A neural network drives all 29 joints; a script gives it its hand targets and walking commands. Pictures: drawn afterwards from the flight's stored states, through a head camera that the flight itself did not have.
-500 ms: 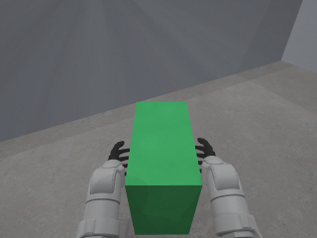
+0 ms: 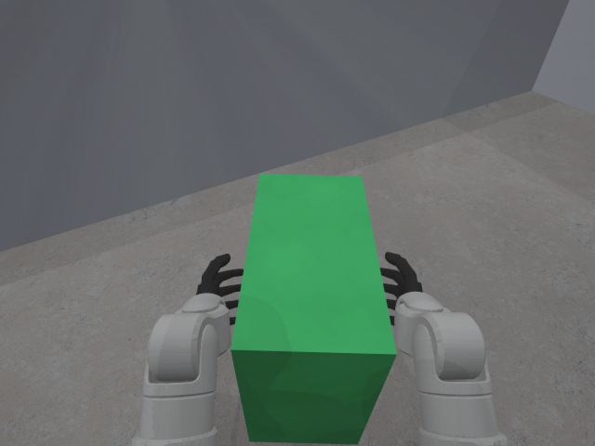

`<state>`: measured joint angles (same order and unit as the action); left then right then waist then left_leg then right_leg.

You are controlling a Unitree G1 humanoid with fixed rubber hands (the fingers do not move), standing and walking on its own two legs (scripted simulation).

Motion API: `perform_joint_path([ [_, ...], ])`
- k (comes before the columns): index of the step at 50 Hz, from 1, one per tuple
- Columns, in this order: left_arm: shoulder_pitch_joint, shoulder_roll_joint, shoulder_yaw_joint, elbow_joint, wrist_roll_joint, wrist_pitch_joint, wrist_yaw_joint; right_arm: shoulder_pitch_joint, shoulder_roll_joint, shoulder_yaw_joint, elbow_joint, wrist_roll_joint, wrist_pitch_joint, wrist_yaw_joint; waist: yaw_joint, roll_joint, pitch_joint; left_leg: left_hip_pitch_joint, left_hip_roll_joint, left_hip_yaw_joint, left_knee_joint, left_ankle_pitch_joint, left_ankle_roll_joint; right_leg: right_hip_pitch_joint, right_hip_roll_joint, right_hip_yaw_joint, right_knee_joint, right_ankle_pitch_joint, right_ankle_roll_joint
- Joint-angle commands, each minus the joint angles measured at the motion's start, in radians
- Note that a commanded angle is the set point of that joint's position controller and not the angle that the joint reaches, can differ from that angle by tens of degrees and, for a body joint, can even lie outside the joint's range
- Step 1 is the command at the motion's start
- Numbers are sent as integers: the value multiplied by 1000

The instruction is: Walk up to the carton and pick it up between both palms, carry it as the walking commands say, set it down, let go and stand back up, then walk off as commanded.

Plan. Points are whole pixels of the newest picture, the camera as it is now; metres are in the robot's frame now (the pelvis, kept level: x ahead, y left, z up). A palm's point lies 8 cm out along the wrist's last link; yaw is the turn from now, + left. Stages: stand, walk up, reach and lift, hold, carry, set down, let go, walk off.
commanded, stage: carry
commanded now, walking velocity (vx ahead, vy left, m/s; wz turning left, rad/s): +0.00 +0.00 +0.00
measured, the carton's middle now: (307, 305) +0.33 -0.01 +0.03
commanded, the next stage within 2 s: none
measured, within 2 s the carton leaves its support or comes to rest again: neither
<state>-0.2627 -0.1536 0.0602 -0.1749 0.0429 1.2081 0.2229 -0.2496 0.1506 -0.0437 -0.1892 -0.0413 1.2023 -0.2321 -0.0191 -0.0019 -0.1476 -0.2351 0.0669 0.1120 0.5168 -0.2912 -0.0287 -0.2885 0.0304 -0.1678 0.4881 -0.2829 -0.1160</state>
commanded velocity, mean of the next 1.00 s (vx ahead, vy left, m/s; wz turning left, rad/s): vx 0.00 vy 0.00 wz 0.00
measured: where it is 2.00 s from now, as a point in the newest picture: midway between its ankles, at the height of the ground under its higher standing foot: outside the picture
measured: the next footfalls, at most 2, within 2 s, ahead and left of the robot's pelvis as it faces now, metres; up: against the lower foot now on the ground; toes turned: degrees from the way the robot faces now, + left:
none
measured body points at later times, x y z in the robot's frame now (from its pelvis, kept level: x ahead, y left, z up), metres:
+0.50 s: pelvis +0.00 +0.02 -0.01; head -0.01 +0.01 +0.44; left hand +0.29 +0.15 +0.07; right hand +0.29 -0.10 +0.07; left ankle -0.06 +0.14 -0.74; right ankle -0.01 -0.04 -0.74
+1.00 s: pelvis -0.06 +0.05 -0.01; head -0.10 +0.05 +0.44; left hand +0.23 +0.17 +0.08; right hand +0.24 -0.08 +0.09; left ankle -0.06 +0.14 -0.74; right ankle -0.01 -0.04 -0.74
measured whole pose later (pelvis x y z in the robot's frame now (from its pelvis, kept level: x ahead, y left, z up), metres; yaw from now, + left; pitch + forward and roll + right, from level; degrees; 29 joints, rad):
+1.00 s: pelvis -0.06 +0.05 -0.01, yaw +0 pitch +0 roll +0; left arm -0.26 -0.15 0.07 -0.13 0.05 1.19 0.22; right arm -0.31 0.17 -0.07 -0.10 -0.08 1.19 -0.20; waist -0.01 -0.01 -0.12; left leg -0.27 0.04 0.16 0.58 -0.31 0.03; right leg -0.34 -0.02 -0.14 0.56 -0.23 -0.06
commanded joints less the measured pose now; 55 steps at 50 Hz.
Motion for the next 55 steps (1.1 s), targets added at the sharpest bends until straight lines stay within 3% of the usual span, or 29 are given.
perform_joint_path([
  [1,-334,-919,-472,-243,-220,-72,-106,-362,1005,515,-223,279,-57,127,35,-63,-401,-45,-19,27,-81,115,0,455,-268,240,7,1175,116],
  [2,-375,-927,-477,-249,-217,-70,-103,-408,1015,514,-223,268,-55,116,36,-145,-364,-66,-17,48,-20,117,-6,470,-266,217,16,1249,123],
  [3,-367,-949,-469,-216,-232,-70,-112,-417,1007,496,-218,262,-59,116,37,-134,-386,-54,-19,37,-1,111,4,436,-266,226,4,1233,139],
  [4,-378,-918,-471,-253,-234,-73,-105,-379,1026,508,-175,266,-48,119,36,-201,-386,-36,-20,35,-20,125,8,444,-265,220,12,1246,135],
  [6,-406,-955,-504,-305,-255,-86,-119,-403,1046,529,-251,279,-69,123,32,-164,-407,-95,-42,84,-14,168,18,524,-235,190,63,1342,136],
  [7,-354,-936,-516,-289,-250,-78,-120,-344,1018,505,-233,261,-70,119,36,-87,-413,-83,-53,79,-46,173,27,533,-237,226,75,1332,127],
  [9,-402,-941,-548,-355,-277,-96,-133,-293,1021,495,-210,243,-75,124,34,-136,-439,-17,-39,73,-15,180,24,489,-233,194,76,1230,134],
  [13,-361,-921,-543,-336,-272,-78,-131,-292,1020,513,-197,250,-56,130,20,-57,-407,103,18,14,-27,454,49,308,-203,173,93,968,120],
  [14,-372,-947,-539,-318,-271,-75,-134,-342,1008,491,-230,249,-63,136,14,8,-446,181,56,-24,-1,615,75,243,-178,159,114,813,120],
  [15,-371,-932,-556,-319,-279,-74,-136,-270,995,472,-181,225,-57,135,16,51,-427,199,71,-16,26,650,68,195,-169,156,83,727,130],
  [16,-332,-936,-522,-283,-259,-76,-137,-324,1001,500,-205,249,-62,142,13,0,-405,217,83,-40,68,655,78,152,-164,150,92,723,122],
  [17,-370,-956,-533,-268,-257,-73,-138,-364,1005,501,-210,250,-62,149,13,51,-385,212,96,-35,24,694,65,143,-160,150,86,647,107],
  [20,-374,-970,-537,-271,-269,-72,-143,-331,994,491,-200,235,-58,147,17,-40,-352,100,60,-8,66,444,38,209,-181,159,52,788,107],
  [21,-423,-963,-548,-297,-269,-72,-137,-331,1006,486,-172,238,-46,154,13,28,-347,108,40,-19,16,380,42,210,-192,208,72,846,79],
  [24,-393,-968,-520,-222,-240,-63,-137,-410,992,474,-177,250,-49,161,17,54,-331,140,73,-40,29,466,50,129,-177,167,74,620,93],
  [26,-456,-987,-530,-258,-271,-74,-147,-430,1030,498,-172,260,-56,166,14,-67,-336,137,92,-50,49,426,59,134,-171,153,43,583,97],
  [28,-441,-994,-519,-218,-278,-66,-157,-385,1024,473,-127,226,-48,160,11,-114,-319,92,77,-45,44,285,50,130,-183,155,26,581,95],
  [31,-453,-999,-549,-252,-281,-69,-147,-368,1008,449,-140,234,-49,165,8,48,-331,144,81,-60,21,371,70,87,-161,158,48,472,85],
  [32,-426,-933,-470,-117,-218,-83,-146,-415,948,392,-42,202,-69,171,12,99,-341,184,91,-84,0,468,76,55,-165,178,70,450,64],
  [34,-474,-967,-521,-210,-264,-69,-151,-391,989,444,-97,221,-51,167,14,-11,-237,78,94,-80,-9,286,87,54,-148,145,-7,238,83],
  [37,-432,-962,-475,-105,-225,-51,-143,-454,969,420,-76,219,-40,165,9,2,-172,73,82,-66,-54,84,77,-31,-160,170,-48,134,60],
  [40,-461,-969,-496,-150,-251,-53,-137,-373,974,382,-35,205,-40,159,6,67,-253,97,86,-86,-75,152,90,1,-150,160,2,173,69],
  [43,-451,-982,-474,-156,-239,-73,-139,-461,1016,449,-103,235,-57,159,11,-69,-242,30,72,-74,-7,190,76,63,-167,172,-24,325,74],
  [46,-454,-1000,-480,-125,-232,-59,-138,-455,999,430,-89,222,-47,166,7,50,-267,84,73,-64,-32,177,83,34,-169,157,-5,261,72],
  [47,-442,-900,-408,-41,-183,-82,-143,-417,916,342,35,170,-70,169,11,46,-273,53,72,-72,-28,160,87,49,-162,159,1,246,77],
  [48,-543,-1013,-507,-200,-252,-88,-144,-485,1023,424,-99,230,-74,172,11,30,-262,40,75,-75,-35,167,87,59,-168,160,-8,241,79],
  [51,-460,-967,-454,-120,-237,-65,-151,-461,979,417,-69,206,-46,167,8,-89,-180,-27,79,-104,-57,-2,100,-14,-161,182,-70,28,72],
  [54,-479,-998,-502,-171,-236,-66,-146,-459,993,433,-108,228,-53,172,13,83,-222,5,65,-79,-79,25,96,10,-172,185,-40,65,67],
  [55,-477,-931,-414,-60,-197,-87,-150,-430,960,349,42,174,-71,174,11,4,-290,46,79,-91,-47,106,106,28,-166,178,-28,132,65],
])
